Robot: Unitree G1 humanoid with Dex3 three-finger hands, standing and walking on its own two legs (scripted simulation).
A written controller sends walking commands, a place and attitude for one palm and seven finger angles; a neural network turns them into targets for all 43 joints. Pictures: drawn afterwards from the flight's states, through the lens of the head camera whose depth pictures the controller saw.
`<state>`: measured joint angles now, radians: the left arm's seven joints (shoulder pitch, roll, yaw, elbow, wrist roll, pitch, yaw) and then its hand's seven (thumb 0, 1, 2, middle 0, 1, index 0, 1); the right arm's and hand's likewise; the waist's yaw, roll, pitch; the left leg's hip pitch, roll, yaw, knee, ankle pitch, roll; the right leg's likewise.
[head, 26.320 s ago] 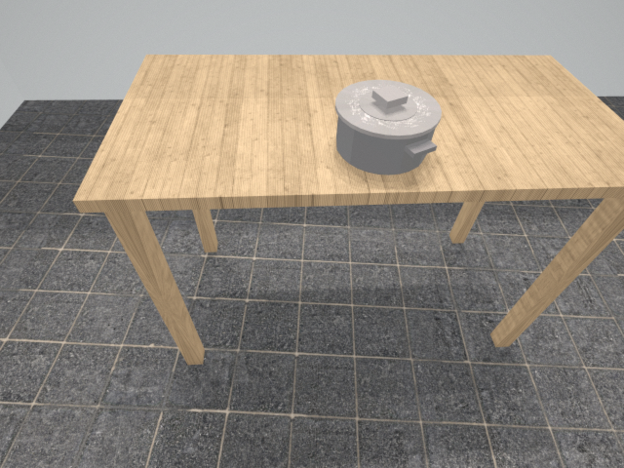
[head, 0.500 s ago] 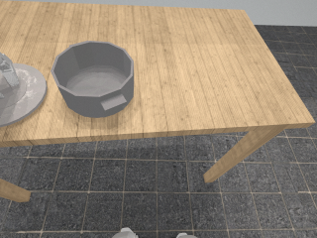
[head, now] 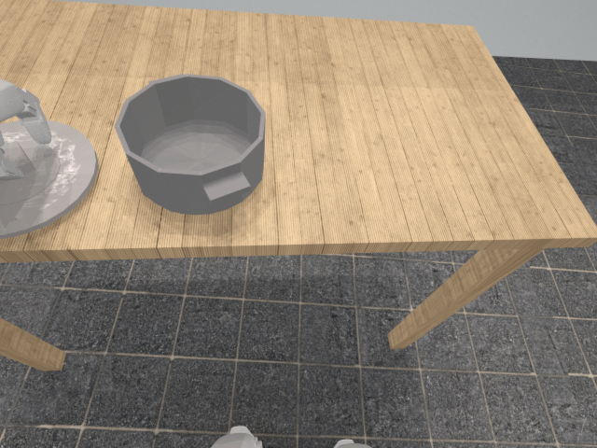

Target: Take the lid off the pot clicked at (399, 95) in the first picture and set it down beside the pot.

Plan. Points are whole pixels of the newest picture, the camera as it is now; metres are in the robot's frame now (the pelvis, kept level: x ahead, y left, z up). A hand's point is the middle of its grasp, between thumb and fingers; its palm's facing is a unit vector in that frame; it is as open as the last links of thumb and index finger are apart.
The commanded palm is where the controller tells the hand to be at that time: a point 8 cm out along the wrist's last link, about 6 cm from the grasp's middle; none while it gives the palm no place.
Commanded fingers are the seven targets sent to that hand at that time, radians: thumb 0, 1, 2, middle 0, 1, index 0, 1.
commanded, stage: open the fingers wide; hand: left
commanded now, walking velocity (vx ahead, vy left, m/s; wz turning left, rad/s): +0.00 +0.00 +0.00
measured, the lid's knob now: (6, 162) +0.47 +0.37 +0.07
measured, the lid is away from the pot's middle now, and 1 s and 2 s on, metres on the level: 0.24 0.24 0.24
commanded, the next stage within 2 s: raise the empty hand in 0.42 s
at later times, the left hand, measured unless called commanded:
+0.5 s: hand out of the picture +0.45 +0.36 +0.11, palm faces -0.41 -0.14 -0.90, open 11.0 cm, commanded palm +0.48 +0.35 +0.17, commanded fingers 0.00 -0.07 0.76 -0.40 -0.77 -0.40 -0.77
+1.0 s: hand out of the picture +0.46 +0.38 +0.15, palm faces -0.37 -0.16 -0.92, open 11.0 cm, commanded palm +0.48 +0.36 +0.23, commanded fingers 0.00 -0.07 0.76 -0.40 -0.77 -0.40 -0.77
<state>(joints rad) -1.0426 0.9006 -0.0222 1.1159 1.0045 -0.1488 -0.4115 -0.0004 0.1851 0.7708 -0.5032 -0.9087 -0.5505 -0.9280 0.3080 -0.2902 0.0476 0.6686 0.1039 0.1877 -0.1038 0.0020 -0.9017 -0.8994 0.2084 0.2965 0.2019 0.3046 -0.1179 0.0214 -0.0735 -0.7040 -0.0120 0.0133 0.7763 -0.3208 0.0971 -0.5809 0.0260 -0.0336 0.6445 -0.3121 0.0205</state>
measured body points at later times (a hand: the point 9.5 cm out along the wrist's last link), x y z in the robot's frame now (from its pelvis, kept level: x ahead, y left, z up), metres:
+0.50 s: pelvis +0.00 +0.00 +0.00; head +0.09 +0.03 +0.44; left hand +0.47 +0.36 +0.16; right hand +0.02 -0.28 -0.11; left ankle +0.03 +0.05 -0.71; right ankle +0.00 -0.15 -0.71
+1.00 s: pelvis +0.01 +0.01 +0.00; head +0.08 +0.04 +0.45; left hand +0.47 +0.38 +0.20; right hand +0.04 -0.27 -0.10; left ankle +0.03 +0.05 -0.71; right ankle +0.00 -0.15 -0.71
